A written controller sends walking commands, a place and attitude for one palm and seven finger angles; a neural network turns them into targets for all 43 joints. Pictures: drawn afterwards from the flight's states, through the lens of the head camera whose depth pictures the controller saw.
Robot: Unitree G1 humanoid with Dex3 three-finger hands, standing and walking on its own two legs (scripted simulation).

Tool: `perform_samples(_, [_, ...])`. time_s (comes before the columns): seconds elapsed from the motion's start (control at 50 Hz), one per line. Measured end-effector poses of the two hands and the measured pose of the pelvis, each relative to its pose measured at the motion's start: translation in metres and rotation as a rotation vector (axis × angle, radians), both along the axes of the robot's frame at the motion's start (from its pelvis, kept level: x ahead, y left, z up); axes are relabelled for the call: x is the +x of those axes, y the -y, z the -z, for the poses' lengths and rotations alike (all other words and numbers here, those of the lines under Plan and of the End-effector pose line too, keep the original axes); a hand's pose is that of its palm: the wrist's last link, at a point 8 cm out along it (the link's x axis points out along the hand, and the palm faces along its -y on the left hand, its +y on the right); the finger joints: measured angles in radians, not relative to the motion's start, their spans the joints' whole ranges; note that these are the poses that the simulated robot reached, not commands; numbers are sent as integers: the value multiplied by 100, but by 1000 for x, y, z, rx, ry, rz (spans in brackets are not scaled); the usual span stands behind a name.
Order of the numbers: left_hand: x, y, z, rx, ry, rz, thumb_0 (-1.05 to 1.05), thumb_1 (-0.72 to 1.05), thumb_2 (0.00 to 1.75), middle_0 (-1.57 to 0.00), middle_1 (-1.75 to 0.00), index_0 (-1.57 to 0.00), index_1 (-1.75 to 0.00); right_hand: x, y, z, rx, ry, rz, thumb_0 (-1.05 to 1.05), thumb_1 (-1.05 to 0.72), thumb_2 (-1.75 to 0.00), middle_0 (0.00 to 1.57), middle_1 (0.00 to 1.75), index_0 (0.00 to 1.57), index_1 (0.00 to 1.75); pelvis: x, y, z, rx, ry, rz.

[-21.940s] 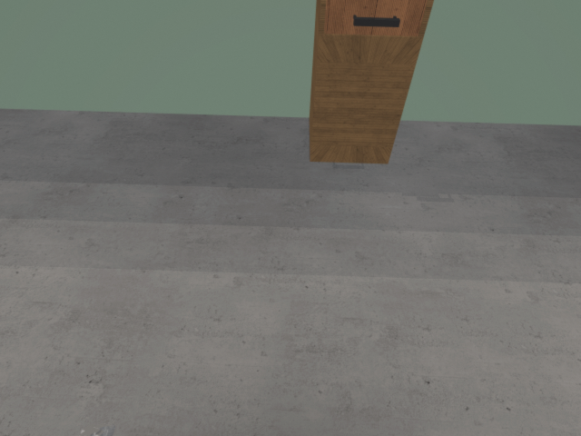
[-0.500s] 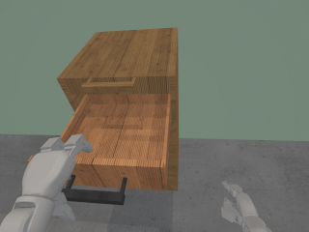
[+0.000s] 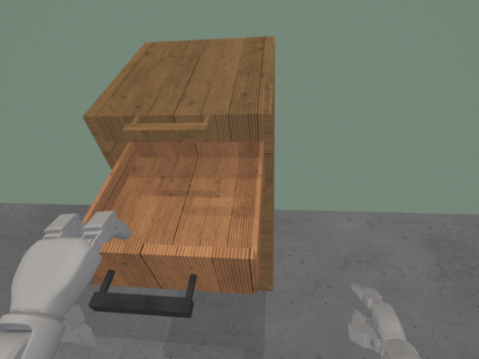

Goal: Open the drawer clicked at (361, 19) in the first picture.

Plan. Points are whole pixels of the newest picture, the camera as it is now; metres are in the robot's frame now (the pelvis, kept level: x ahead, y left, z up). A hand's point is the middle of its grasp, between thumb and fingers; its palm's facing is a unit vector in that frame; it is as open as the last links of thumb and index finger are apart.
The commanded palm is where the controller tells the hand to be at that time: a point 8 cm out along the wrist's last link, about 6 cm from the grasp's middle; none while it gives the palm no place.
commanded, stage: draw the hand back to the body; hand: left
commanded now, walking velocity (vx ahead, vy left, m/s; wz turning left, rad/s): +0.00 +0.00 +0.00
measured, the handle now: (146, 291) +0.22 +0.22 -0.02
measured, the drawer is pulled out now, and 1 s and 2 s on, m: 0.30 0.30 0.30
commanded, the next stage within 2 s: step back with the hand held close in 1.08 s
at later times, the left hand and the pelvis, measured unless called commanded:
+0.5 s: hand (105, 241) +0.21 +0.21 +0.16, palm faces +0.33 -0.85 -0.41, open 12.0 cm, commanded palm +0.16 +0.26 +0.18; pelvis +0.02 -0.01 +0.00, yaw -1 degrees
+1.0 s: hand (97, 242) +0.21 +0.23 +0.16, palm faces +0.39 -0.82 -0.42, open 7.8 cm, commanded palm +0.16 +0.27 +0.18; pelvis +0.03 -0.01 +0.01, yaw +0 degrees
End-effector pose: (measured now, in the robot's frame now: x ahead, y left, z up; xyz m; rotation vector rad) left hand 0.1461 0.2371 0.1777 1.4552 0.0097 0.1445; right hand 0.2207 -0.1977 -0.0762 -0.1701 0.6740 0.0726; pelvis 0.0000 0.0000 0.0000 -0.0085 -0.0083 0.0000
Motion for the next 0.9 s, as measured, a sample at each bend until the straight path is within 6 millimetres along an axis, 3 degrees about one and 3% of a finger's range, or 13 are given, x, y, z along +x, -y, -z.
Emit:
perform_samples(0.1, [0,-11,-3,11,3,-37,0,-49,30,-32,-120,-32,-120,2,-2,0,7,-1,2,2,-90,-90,20,29,20,30,2,-1,0,-1,-6,0])
perform_samples(0.18, [-1,-11,7,-665,132,-45,0,-47,31,-32,-118,-32,-119,-2,-2,-7,6,78,50,2,-90,-90,21,29,21,30,3,-1,0,4,24,4])
perform_samples(0.22, [0,-7,9,-846,198,-36,0,-44,32,-32,-117,-32,-117,-8,-1,-11,-10,103,68,2,-90,-90,21,29,21,30,6,1,-1,7,30,5])
perform_samples(0.28, [4,-5,5,-966,283,-7,0,-39,35,-31,-113,-31,-113,-16,2,-13,-36,110,82,2,-90,-90,21,29,21,30,12,3,-2,7,37,4])
perform_samples(0.44, [23,-15,-5,-975,345,15,0,-16,45,-29,-98,-29,-98,-26,18,-6,-57,67,125,2,-90,-90,21,30,21,30,21,5,-3,7,34,12])
perform_samples(0.6, [29,-19,-2,-951,289,-22,0,11,57,-27,-80,-27,-81,-20,31,-3,-63,42,164,2,-90,-90,21,29,21,30,27,6,-5,9,17,18])
perform_samples(0.9, [25,-29,0,-948,324,-105,1,63,79,-23,-47,-23,-47,0,25,-6,-44,59,134,2,-90,-90,21,29,21,30,29,10,-5,12,17,8])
